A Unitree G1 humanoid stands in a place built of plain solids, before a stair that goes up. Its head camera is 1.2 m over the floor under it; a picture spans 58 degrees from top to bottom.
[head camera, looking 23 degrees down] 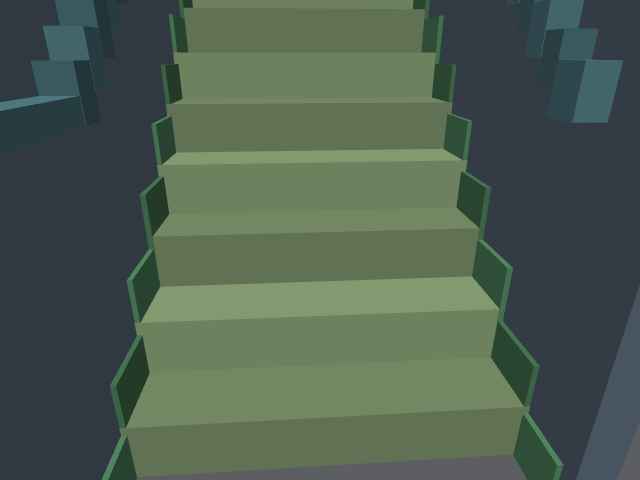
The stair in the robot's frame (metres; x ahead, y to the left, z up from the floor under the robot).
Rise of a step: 0.20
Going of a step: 0.24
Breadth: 1.26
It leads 4 degrees to the left of straight ahead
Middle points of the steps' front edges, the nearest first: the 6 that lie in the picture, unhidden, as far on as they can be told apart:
1.00 -0.03 0.19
1.24 -0.02 0.40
1.48 0.00 0.60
1.73 0.02 0.81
1.97 0.03 1.01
2.21 0.05 1.22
